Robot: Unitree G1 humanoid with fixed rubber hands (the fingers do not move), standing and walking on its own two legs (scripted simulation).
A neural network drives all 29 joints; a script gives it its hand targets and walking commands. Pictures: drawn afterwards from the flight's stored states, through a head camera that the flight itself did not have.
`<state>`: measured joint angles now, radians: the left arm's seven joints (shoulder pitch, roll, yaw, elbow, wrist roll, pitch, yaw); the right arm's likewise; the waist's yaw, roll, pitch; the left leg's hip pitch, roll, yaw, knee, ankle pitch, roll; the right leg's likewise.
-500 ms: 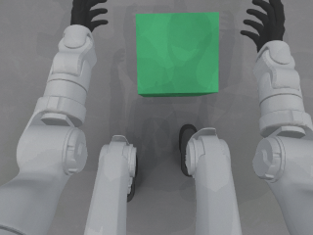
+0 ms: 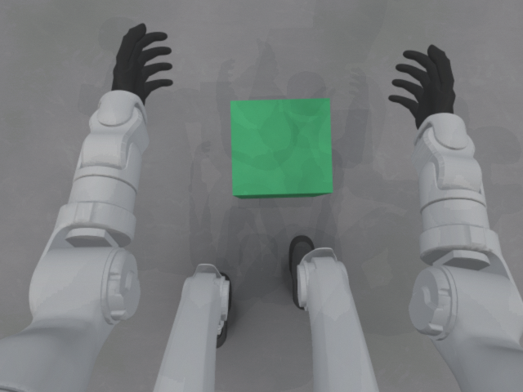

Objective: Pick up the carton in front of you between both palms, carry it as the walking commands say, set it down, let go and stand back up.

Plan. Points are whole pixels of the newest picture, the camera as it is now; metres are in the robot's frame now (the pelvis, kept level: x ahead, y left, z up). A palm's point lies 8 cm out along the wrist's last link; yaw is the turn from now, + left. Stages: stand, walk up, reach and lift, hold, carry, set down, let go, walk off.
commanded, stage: set down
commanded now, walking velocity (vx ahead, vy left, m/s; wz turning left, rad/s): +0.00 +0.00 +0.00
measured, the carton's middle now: (278, 156) +0.48 -0.07 -0.47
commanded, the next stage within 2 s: let go in 0.06 s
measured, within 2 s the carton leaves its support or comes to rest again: neither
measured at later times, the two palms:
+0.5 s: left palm (54, 163) +0.41 +0.17 +0.02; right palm (517, 182) +0.36 -0.27 +0.02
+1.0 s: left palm out of the picture +0.27 +0.23 +0.12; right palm out of the picture +0.23 -0.23 +0.11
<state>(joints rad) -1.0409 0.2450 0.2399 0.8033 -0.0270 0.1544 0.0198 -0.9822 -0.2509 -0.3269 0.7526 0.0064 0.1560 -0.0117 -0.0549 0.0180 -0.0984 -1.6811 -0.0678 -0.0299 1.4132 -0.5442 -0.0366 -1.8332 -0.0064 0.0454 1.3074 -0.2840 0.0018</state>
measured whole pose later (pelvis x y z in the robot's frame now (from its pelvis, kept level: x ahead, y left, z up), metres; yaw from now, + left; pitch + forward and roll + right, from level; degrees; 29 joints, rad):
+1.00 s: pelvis +0.09 +0.01 +0.18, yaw -3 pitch +1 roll -1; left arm 0.21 0.20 0.05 0.46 0.01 0.03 -0.06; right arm 0.25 -0.22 -0.04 0.40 0.01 0.05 0.06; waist -0.01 0.03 0.07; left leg -0.12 0.00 -0.07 0.44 -0.33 0.00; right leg -0.27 0.02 0.01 0.40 -0.15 0.01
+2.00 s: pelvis +0.11 +0.00 +0.18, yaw -2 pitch -1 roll +0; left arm 0.15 0.32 0.04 0.85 0.03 0.00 0.02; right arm 0.24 -0.36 -0.03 0.76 -0.04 0.01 -0.03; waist 0.00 0.04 0.02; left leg -0.07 -0.01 -0.09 0.47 -0.38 -0.01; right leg -0.25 0.01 -0.01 0.52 -0.25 0.00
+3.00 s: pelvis +0.09 +0.00 +0.19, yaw -2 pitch -3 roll +0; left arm 0.11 0.37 0.02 1.05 0.01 0.00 0.01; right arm 0.19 -0.39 -0.01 0.97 -0.02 0.00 -0.02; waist 0.01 0.02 0.04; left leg -0.02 -0.01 -0.08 0.36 -0.29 -0.01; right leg -0.20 0.00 0.00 0.41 -0.16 -0.01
